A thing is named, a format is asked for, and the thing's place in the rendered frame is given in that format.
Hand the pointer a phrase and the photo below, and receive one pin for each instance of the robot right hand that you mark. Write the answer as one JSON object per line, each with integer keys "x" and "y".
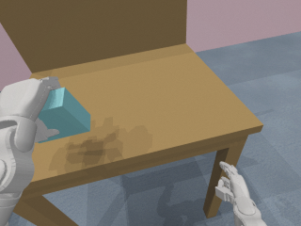
{"x": 229, "y": 189}

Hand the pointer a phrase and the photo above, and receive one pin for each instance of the left robot forearm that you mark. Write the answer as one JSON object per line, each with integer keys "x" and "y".
{"x": 17, "y": 143}

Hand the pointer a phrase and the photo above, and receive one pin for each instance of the sponge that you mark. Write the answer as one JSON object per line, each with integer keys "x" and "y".
{"x": 65, "y": 114}

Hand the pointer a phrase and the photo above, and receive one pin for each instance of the robot left hand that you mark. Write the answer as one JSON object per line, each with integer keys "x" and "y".
{"x": 26, "y": 99}

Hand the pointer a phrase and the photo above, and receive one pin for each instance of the table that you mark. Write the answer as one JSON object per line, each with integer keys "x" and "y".
{"x": 151, "y": 99}

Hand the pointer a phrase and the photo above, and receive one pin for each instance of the right robot forearm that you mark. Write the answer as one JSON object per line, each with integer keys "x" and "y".
{"x": 246, "y": 213}

